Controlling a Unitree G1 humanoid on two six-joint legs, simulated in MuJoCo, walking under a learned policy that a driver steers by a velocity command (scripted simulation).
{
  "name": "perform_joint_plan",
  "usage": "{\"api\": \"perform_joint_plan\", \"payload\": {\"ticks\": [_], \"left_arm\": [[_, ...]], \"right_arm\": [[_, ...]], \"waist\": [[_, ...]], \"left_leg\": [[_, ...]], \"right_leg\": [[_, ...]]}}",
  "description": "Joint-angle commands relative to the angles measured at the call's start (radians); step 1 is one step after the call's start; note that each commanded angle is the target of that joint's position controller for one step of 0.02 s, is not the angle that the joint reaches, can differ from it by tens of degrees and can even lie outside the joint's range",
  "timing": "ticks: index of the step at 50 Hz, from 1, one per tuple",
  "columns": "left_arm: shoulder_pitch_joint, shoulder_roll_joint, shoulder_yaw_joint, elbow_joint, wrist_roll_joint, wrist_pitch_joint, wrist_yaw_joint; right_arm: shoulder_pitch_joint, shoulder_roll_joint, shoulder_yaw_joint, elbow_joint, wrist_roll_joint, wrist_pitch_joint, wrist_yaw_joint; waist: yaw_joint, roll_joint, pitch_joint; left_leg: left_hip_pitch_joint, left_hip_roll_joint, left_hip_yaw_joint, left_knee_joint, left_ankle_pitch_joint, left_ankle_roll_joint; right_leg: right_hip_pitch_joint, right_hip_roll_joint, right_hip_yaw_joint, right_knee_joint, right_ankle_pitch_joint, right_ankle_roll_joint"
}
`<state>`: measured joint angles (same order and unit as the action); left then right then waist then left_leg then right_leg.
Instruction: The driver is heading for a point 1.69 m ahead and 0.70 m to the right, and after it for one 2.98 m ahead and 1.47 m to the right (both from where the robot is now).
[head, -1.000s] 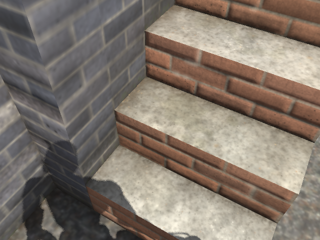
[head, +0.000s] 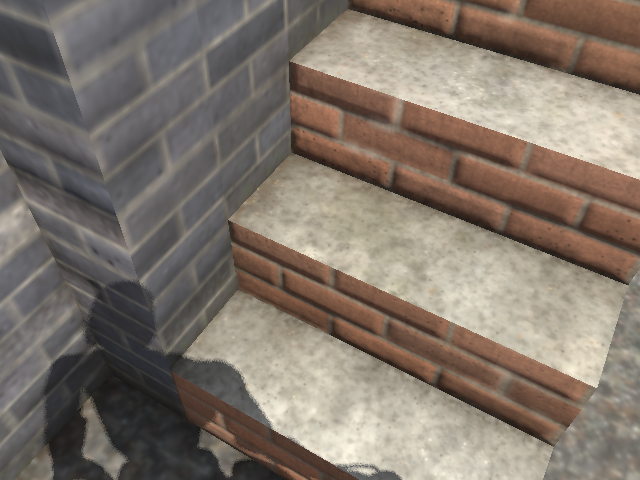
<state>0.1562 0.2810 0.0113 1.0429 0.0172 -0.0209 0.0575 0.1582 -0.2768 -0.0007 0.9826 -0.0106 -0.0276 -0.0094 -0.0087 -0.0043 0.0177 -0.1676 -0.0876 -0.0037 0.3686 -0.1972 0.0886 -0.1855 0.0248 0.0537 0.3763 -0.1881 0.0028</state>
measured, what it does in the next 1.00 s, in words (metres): stands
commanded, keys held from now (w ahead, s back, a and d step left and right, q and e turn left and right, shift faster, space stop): w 1.00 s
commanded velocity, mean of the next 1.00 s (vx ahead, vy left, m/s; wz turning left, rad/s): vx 0.00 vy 0.00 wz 0.00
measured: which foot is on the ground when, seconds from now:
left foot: down 0.00-1.00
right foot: down 0.00-1.00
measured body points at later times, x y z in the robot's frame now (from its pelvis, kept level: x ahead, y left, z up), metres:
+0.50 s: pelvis +0.00 +0.00 +0.00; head +0.01 +0.01 +0.45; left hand +0.08 +0.28 -0.14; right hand +0.09 -0.27 -0.13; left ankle +0.00 +0.06 -0.74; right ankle +0.01 -0.12 -0.74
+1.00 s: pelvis +0.00 +0.00 +0.00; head +0.01 +0.01 +0.45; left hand +0.08 +0.28 -0.14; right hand +0.09 -0.27 -0.13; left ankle +0.00 +0.06 -0.74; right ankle +0.01 -0.12 -0.74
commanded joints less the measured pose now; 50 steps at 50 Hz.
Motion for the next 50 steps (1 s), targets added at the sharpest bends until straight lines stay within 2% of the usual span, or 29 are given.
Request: {"api": "perform_joint_plan", "payload": {"ticks": [1, 3, 5, 7, 9, 11, 14, 15, 20, 21, 22, 24, 26, 28, 30, 32, 33, 34, 35, 36, 37, 38, 39, 40, 41, 44, 46, 48, 50], "left_arm": [[-0.002, 0.137, 0.024, -0.038, -0.001, -0.009, 0.003], [0.0, 0.113, 0.019, -0.036, 0.0, -0.008, 0.004], [-0.002, 0.137, 0.024, -0.038, -0.001, -0.009, 0.003], [0.0, 0.113, 0.019, -0.036, 0.0, -0.008, 0.004], [-0.002, 0.137, 0.024, -0.038, -0.001, -0.009, 0.003], [0.0, 0.113, 0.019, -0.036, 0.0, -0.008, 0.004], [0.0, 0.136, 0.023, -0.039, -0.001, -0.01, 0.001], [-0.001, 0.115, 0.019, -0.035, 0.0, -0.008, 0.004], [0.001, 0.136, 0.023, -0.039, 0.0, -0.01, 0.002], [-0.001, 0.115, 0.019, -0.035, 0.0, -0.007, 0.005], [0.001, 0.136, 0.023, -0.039, 0.0, -0.01, 0.002], [-0.001, 0.113, 0.019, -0.037, 0.0, -0.009, 0.003], [-0.001, 0.138, 0.023, -0.038, -0.001, -0.009, 0.002], [0.001, 0.114, 0.019, -0.036, 0.001, -0.008, 0.004], [-0.001, 0.137, 0.023, -0.038, -0.001, -0.009, 0.003], [0.001, 0.114, 0.019, -0.036, 0.0, -0.008, 0.004], [0.002, 0.135, 0.023, -0.039, 0.0, -0.01, 0.001], [-0.002, 0.115, 0.019, -0.035, -0.001, -0.008, 0.004], [0.001, 0.136, 0.023, -0.039, -0.001, -0.01, 0.002], [0.0, 0.115, 0.019, -0.035, 0.0, -0.008, 0.004], [0.001, 0.136, 0.023, -0.039, 0.0, -0.01, 0.002], [0.0, 0.115, 0.019, -0.035, 0.0, -0.007, 0.005], [0.001, 0.136, 0.023, -0.039, 0.0, -0.01, 0.002], [0.0, 0.115, 0.019, -0.034, 0.0, -0.007, 0.005], [0.001, 0.136, 0.023, -0.039, 0.0, -0.01, 0.002], [-0.003, 0.119, 0.019, -0.036, -0.001, -0.007, 0.006], [0.004, 0.132, 0.023, -0.037, 0.0, -0.01, 0.001], [-0.002, 0.119, 0.019, -0.036, 0.0, -0.006, 0.006], [0.004, 0.132, 0.023, -0.037, 0.0, -0.01, 0.001]], "right_arm": [[-0.013, -0.12, -0.022, -0.045, -0.004, -0.009, -0.004], [-0.004, -0.141, -0.027, -0.041, 0.003, -0.01, -0.003], [-0.013, -0.12, -0.022, -0.045, -0.004, -0.009, -0.004], [-0.004, -0.141, -0.027, -0.041, 0.003, -0.01, -0.003], [-0.013, -0.12, -0.022, -0.045, -0.004, -0.009, -0.004], [-0.004, -0.141, -0.027, -0.042, 0.003, -0.01, -0.003], [-0.011, -0.121, -0.022, -0.045, -0.004, -0.007, -0.005], [-0.006, -0.139, -0.027, -0.043, 0.002, -0.011, -0.002], [-0.011, -0.121, -0.022, -0.045, -0.003, -0.008, -0.005], [-0.005, -0.139, -0.027, -0.042, 0.002, -0.011, -0.002], [-0.011, -0.122, -0.022, -0.045, -0.003, -0.008, -0.005], [-0.004, -0.14, -0.027, -0.042, 0.003, -0.01, -0.004], [-0.013, -0.12, -0.022, -0.046, -0.004, -0.009, -0.004], [-0.004, -0.14, -0.027, -0.042, 0.003, -0.01, -0.003], [-0.012, -0.12, -0.022, -0.046, -0.004, -0.009, -0.004], [-0.004, -0.14, -0.027, -0.042, 0.003, -0.011, -0.003], [-0.011, -0.123, -0.022, -0.045, -0.003, -0.008, -0.005], [-0.005, -0.138, -0.027, -0.043, 0.002, -0.011, -0.002], [-0.011, -0.121, -0.022, -0.045, -0.004, -0.008, -0.005], [-0.005, -0.139, -0.027, -0.043, 0.002, -0.011, -0.002], [-0.011, -0.122, -0.022, -0.045, -0.003, -0.008, -0.005], [-0.005, -0.139, -0.027, -0.042, 0.002, -0.012, -0.002], [-0.011, -0.121, -0.022, -0.045, -0.003, -0.009, -0.004], [-0.005, -0.138, -0.027, -0.042, 0.002, -0.012, -0.002], [-0.011, -0.121, -0.022, -0.045, -0.003, -0.009, -0.004], [-0.007, -0.134, -0.027, -0.043, 0.004, -0.012, 0.0], [-0.009, -0.125, -0.022, -0.044, -0.005, -0.008, -0.006], [-0.007, -0.135, -0.027, -0.043, 0.004, -0.013, 0.0], [-0.009, -0.124, -0.022, -0.044, -0.005, -0.008, -0.006]], "waist": [[-0.002, -0.005, -0.026], [0.001, 0.028, -0.049], [-0.002, -0.005, -0.025], [0.001, 0.028, -0.049], [-0.002, -0.005, -0.025], [0.001, 0.028, -0.048], [-0.003, -0.001, -0.028], [0.002, 0.023, -0.047], [-0.003, 0.0, -0.026], [0.002, 0.024, -0.047], [-0.003, 0.0, -0.026], [0.001, 0.029, -0.046], [-0.003, -0.005, -0.025], [0.001, 0.028, -0.048], [-0.002, -0.005, -0.024], [0.001, 0.028, -0.048], [-0.003, 0.001, -0.027], [0.002, 0.024, -0.045], [-0.003, -0.001, -0.028], [0.002, 0.023, -0.046], [-0.003, 0.0, -0.026], [0.002, 0.024, -0.046], [-0.003, 0.0, -0.026], [0.002, 0.024, -0.046], [-0.003, 0.0, -0.026], [0.0, 0.019, -0.042], [-0.001, 0.004, -0.032], [0.0, 0.02, -0.04], [-0.001, 0.004, -0.032]], "left_leg": [[0.0, 0.156, -0.152, -0.071, 0.143, 0.006], [0.014, 0.157, -0.149, -0.073, 0.141, 0.007], [0.0, 0.156, -0.152, -0.07, 0.143, 0.006], [0.014, 0.157, -0.149, -0.073, 0.141, 0.007], [0.0, 0.156, -0.152, -0.07, 0.142, 0.006], [0.014, 0.157, -0.149, -0.073, 0.141, 0.007], [0.003, 0.156, -0.153, -0.069, 0.144, 0.006], [0.012, 0.157, -0.149, -0.073, 0.139, 0.007], [0.001, 0.155, -0.153, -0.07, 0.144, 0.006], [0.012, 0.157, -0.149, -0.073, 0.139, 0.007], [0.001, 0.155, -0.153, -0.069, 0.144, 0.005], [0.013, 0.156, -0.149, -0.073, 0.14, 0.007], [0.0, 0.155, -0.153, -0.07, 0.142, 0.006], [0.013, 0.157, -0.149, -0.073, 0.14, 0.007], [-0.001, 0.155, -0.153, -0.07, 0.141, 0.005], [0.013, 0.156, -0.149, -0.072, 0.14, 0.007], [0.002, 0.155, -0.153, -0.069, 0.142, 0.005], [0.011, 0.156, -0.149, -0.073, 0.138, 0.006], [0.002, 0.155, -0.153, -0.068, 0.143, 0.005], [0.012, 0.157, -0.149, -0.072, 0.138, 0.007], [0.001, 0.155, -0.153, -0.069, 0.143, 0.005], [0.011, 0.156, -0.149, -0.073, 0.138, 0.006], [0.001, 0.155, -0.153, -0.069, 0.143, 0.005], [0.011, 0.156, -0.149, -0.072, 0.138, 0.006], [0.001, 0.154, -0.153, -0.069, 0.143, 0.005], [0.008, 0.158, -0.152, -0.073, 0.135, 0.007], [0.005, 0.153, -0.151, -0.067, 0.145, 0.005], [0.006, 0.157, -0.152, -0.074, 0.134, 0.007], [0.005, 0.153, -0.15, -0.067, 0.145, 0.005]], "right_leg": [[0.0, -0.066, 0.07, -0.036, 0.076, -0.029], [0.007, -0.072, 0.075, -0.037, 0.07, -0.032], [0.0, -0.066, 0.07, -0.036, 0.076, -0.028], [0.007, -0.072, 0.076, -0.037, 0.07, -0.032], [0.0, -0.066, 0.07, -0.036, 0.076, -0.028], [0.007, -0.072, 0.076, -0.037, 0.07, -0.032], [0.0, -0.066, 0.07, -0.035, 0.075, -0.028], [0.006, -0.072, 0.076, -0.037, 0.071, -0.032], [0.001, -0.065, 0.071, -0.036, 0.075, -0.028], [0.007, -0.071, 0.077, -0.037, 0.071, -0.032], [0.0, -0.065, 0.071, -0.036, 0.075, -0.028], [0.006, -0.072, 0.077, -0.037, 0.069, -0.031], [0.0, -0.065, 0.071, -0.036, 0.076, -0.028], [0.007, -0.072, 0.077, -0.037, 0.07, -0.031], [0.001, -0.065, 0.071, -0.036, 0.076, -0.028], [0.008, -0.071, 0.077, -0.037, 0.07, -0.031], [0.001, -0.065, 0.071, -0.036, 0.074, -0.027], [0.006, -0.071, 0.077, -0.037, 0.07, -0.031], [0.001, -0.065, 0.071, -0.035, 0.075, -0.027], [0.007, -0.071, 0.077, -0.037, 0.071, -0.032], [0.001, -0.065, 0.072, -0.036, 0.075, -0.027], [0.008, -0.071, 0.077, -0.037, 0.071, -0.032], [0.001, -0.065, 0.072, -0.036, 0.075, -0.027], [0.008, -0.071, 0.078, -0.037, 0.071, -0.032], [0.001, -0.065, 0.072, -0.035, 0.075, -0.027], [0.008, -0.07, 0.078, -0.037, 0.071, -0.032], [0.001, -0.065, 0.072, -0.036, 0.075, -0.027], [0.007, -0.07, 0.078, -0.037, 0.071, -0.032], [0.001, -0.065, 0.072, -0.036, 0.076, -0.027]]}}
